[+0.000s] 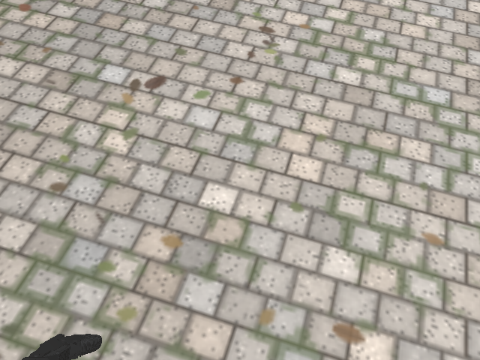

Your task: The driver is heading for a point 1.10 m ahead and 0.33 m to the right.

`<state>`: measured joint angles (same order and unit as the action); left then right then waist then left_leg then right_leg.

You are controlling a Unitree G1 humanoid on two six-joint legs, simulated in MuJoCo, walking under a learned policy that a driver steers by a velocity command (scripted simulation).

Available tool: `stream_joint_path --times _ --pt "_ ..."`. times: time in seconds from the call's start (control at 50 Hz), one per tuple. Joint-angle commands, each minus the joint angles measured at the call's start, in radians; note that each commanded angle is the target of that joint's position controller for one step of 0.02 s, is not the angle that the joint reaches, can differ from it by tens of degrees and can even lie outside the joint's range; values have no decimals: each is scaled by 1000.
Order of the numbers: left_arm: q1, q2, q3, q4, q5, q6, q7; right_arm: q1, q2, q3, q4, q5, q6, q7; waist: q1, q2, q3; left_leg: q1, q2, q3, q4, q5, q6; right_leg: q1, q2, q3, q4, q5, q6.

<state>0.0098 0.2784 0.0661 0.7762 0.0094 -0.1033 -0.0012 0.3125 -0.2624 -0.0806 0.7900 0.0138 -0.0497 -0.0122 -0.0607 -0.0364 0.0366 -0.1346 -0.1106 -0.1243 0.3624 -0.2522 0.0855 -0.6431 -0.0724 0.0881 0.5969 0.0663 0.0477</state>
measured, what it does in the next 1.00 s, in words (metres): walks ahead, turning right: right foot, then left foot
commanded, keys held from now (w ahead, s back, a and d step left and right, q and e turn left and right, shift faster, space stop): e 0.80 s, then no key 0.20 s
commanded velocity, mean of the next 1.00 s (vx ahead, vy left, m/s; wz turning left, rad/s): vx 0.08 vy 0.00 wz -0.34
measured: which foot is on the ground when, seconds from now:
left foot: down 0.00-0.12, up 0.14-0.52, down 0.54-0.96, up 0.98-1.00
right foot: up 0.00-0.08, down 0.10-0.54, up 0.56-0.92, down 0.94-1.00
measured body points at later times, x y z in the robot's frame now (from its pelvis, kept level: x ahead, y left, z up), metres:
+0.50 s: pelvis +0.15 -0.03 -0.01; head +0.18 -0.03 +0.44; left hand +0.31 +0.24 -0.12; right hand +0.25 -0.32 -0.11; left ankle +0.20 +0.11 -0.73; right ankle +0.22 -0.13 -0.74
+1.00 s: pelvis +0.15 -0.04 -0.01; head +0.18 -0.07 +0.44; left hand +0.43 +0.12 -0.10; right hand +0.14 -0.35 -0.13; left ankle +0.20 +0.10 -0.73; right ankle +0.11 -0.14 -0.75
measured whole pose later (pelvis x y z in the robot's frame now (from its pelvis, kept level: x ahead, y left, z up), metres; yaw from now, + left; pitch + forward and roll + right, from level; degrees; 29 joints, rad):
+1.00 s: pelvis +0.15 -0.04 -0.01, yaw -26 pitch +2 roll +0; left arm 0.14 0.27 0.06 0.65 0.01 0.05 -0.01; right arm 0.19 -0.31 -0.07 0.73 -0.01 0.01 -0.02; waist -0.03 0.04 0.03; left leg -0.35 0.10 0.06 0.72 -0.47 -0.05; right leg -0.29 0.02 -0.01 0.54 -0.28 -0.02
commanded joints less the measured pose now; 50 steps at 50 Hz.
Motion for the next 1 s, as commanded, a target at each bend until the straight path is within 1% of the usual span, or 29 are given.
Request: stream_joint_path --times 0.02,0.06,0.08,0.1,0.12,0.14,0.16,0.18,0.22,0.26,0.32,0.36,0.46,0.5,0.52,0.54,0.56,0.58,0.6,0.62,0.64,0.7,0.78,0.88,0.92,0.94,0.96,0.98,1.0 --pt "-44 60 6 -63 1 -21 -19 44 -119 -26 -27 -3 -3 -13 -12 145 -68 -34 215 -92 -11 434 93 170 65 -67 -85 117 -27" --pt "-5 90 14 -51 7 -30 -29 27 -115 -21 -22 -14 -2 -16 13 160 -83 47 249 -115 65 505 78 183 62 -62 -111 44 -68" --pt "48 105 19 -33 10 -35 -30 1 -118 -19 -26 -17 -2 -17 46 158 -100 66 242 -106 128 574 63 238 73 -77 -144 42 -92" --pt "115 127 26 -12 18 -39 -29 -8 -114 -17 -30 -19 -4 -17 79 133 -136 64 197 -74 232 627 32 345 70 -81 -179 170 -118" --pt "188 180 34 -6 33 -42 -30 32 -89 -7 -46 -37 -8 -16 80 31 -248 -42 126 -36 438 435 -13 573 -53 50 -99 541 -183" --pt "239 186 29 4 39 -27 -30 190 -56 8 -21 -27 -14 -12 53 -177 -387 -282 36 20 762 -119 -99 858 -268 321 -77 750 -383" --pt "259 124 15 19 -1 -9 -36 204 -103 5 -11 -25 -9 -3 60 -196 -441 -356 40 -5 852 -410 -127 875 -303 483 -147 584 -432" --pt "196 124 15 -5 -25 8 -37 107 -156 -8 -34 -10 6 -3 75 -114 -332 -430 78 -18 918 -376 -140 785 -265 468 -181 291 -395" --pt "115 145 19 -41 -16 39 -26 -52 -163 -17 -78 -13 36 -20 85 7 -166 -489 102 21 901 -295 -140 554 -203 390 -259 -7 -335" --pt "90 151 24 -50 -4 60 -12 -55 -128 -15 -89 -19 55 -35 51 -33 -113 -401 119 30 744 -244 -128 392 -129 326 -313 -131 -287" --pt "104 157 36 -61 -3 80 5 -38 -83 -6 -80 -19 49 -48 46 -101 -154 -312 88 59 555 -203 -136 357 -74 273 -320 -120 -275" --pt "103 167 46 -73 -14 91 16 -56 -85 -4 -82 -18 48 -48 53 -99 -183 -273 82 49 477 -131 -141 351 -68 285 -325 -196 -269" --pt "116 167 53 -90 -22 118 27 -104 -97 -6 -102 -12 35 -35 68 -120 -150 -221 67 38 301 -71 -135 338 -56 365 -323 -346 -243" --pt "106 165 53 -99 -29 131 32 -71 -98 -10 -93 -8 21 -24 40 -120 -138 -132 61 57 136 12 -113 317 -31 373 -287 -350 -215" --pt "121 154 49 -101 -34 136 35 -49 -116 -17 -88 -9 16 -21 29 -108 -135 -54 91 50 47 51 -92 277 1 359 -253 -380 -183" --pt "144 115 37 -107 -31 138 35 -15 -179 -32 -92 -27 16 -26 31 -8 -153 51 259 -80 -20 29 -32 176 56 292 -119 -498 -131" --pt "131 84 33 -147 -37 128 31 -45 -261 -51 -95 -61 28 -27 68 290 -103 24 449 -322 -94 114 105 2 216 60 109 -614 -78" --pt "153 158 55 -135 -19 113 27 -104 -216 -41 -128 -84 24 -26 67 284 -105 -40 524 -386 -102 208 174 0 163 56 356 -653 -40" --pt "192 195 72 -108 -25 116 23 -164 -163 -25 -153 -71 20 -32 94 205 -104 -55 478 -292 -77 257 151 15 148 64 471 -599 -26" --pt "229 185 74 -80 -27 130 26 -208 -137 -18 -163 -50 19 -34 111 157 -90 -56 413 -189 -55 275 106 15 141 47 530 -549 -6" --pt "243 169 71 -72 -23 143 31 -219 -126 -13 -165 -32 18 -35 105 150 -81 -38 383 -131 -41 290 87 -8 132 38 590 -500 13" --pt "186 115 51 -114 -33 154 23 -176 -130 -11 -155 -33 31 -40 68 175 -58 -11 345 -14 -39 372 103 -31 105 -25 575 -434 54" --pt "107 88 31 -180 -32 150 3 -121 -177 -31 -146 -31 48 -45 16 210 -100 84 387 22 -19 414 130 27 53 -66 363 -443 68" --pt "126 99 32 -198 -27 154 -13 -124 -213 -44 -136 -4 51 -20 22 232 -116 37 412 43 23 455 132 235 79 -138 103 -451 9" --pt "197 92 35 -170 -23 152 -16 -149 -198 -37 -127 18 50 -16 73 213 -117 -9 386 73 99 423 83 386 104 -158 -159 -259 -46" --pt "217 119 40 -165 -20 152 -11 -98 -163 -24 -102 15 43 -12 75 157 -131 -90 351 114 159 330 15 525 81 -104 -255 -110 -76" --pt "243 197 53 -178 -14 151 5 -75 -90 2 -115 -33 35 -3 48 -71 -197 -270 267 204 369 -11 -89 720 -132 158 -236 231 -135" --pt "206 225 49 -187 11 142 4 -113 -75 10 -151 -45 32 -5 52 -246 -181 -430 173 189 503 -405 -149 665 -325 324 -210 399 -333" --pt "219 167 36 -185 24 123 -2 -172 -151 -11 -149 -29 39 -14 113 -141 -189 -420 193 107 632 -421 -163 602 -302 294 -232 310 -383"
